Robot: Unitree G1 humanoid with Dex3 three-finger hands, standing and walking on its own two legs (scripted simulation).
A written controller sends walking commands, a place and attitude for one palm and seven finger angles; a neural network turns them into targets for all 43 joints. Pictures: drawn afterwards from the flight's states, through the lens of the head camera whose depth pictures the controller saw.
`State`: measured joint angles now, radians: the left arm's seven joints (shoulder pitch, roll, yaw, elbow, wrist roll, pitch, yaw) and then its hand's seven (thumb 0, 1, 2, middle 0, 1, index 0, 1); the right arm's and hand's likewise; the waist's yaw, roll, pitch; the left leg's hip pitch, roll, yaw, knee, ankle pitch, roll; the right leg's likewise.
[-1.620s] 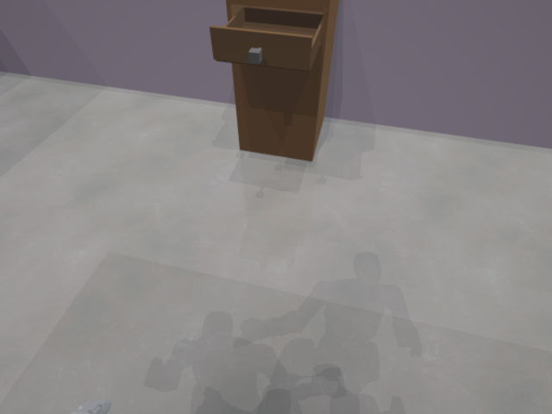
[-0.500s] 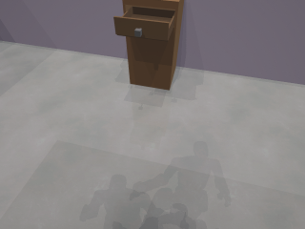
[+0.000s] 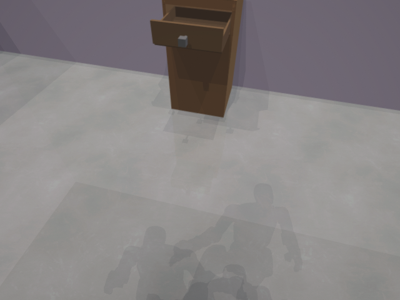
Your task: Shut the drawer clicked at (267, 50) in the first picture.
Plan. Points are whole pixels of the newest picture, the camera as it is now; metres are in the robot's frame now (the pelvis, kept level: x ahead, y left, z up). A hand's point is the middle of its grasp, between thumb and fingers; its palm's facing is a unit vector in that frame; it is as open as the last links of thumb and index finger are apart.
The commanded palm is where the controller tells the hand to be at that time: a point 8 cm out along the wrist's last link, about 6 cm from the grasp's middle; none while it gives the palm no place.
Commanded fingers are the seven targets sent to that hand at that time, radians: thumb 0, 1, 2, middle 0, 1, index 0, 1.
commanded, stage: walk to a spot facing it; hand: left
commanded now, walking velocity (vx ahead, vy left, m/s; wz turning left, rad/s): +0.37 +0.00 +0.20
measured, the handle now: (183, 39) +1.31 +0.16 -0.06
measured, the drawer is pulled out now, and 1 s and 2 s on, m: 0.26 0.26 0.26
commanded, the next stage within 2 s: turn to face it in 1.30 s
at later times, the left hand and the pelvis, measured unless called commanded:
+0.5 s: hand (115, 293) +0.17 +0.21 -0.18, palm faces +0.03 -0.99 -0.15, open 7.3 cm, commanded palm none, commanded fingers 0.00 0.90 0.90 -0.20 -0.30 -0.20 -0.30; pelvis +0.14 +0.03 +0.00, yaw +3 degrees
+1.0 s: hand (133, 235) +0.32 +0.21 -0.19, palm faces +0.23 -0.96 -0.17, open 7.3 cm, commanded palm none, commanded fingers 0.00 0.90 0.90 -0.20 -0.30 -0.20 -0.30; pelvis +0.37 +0.03 -0.01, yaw +10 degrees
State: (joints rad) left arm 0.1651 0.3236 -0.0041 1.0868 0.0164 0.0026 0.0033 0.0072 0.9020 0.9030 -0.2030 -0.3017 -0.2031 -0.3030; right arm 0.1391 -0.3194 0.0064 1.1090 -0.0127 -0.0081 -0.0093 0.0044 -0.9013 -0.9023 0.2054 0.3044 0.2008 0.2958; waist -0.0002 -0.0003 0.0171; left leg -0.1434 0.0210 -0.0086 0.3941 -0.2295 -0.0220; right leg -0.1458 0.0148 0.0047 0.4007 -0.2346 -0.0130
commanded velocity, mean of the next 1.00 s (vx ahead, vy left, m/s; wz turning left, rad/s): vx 0.38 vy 0.00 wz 0.14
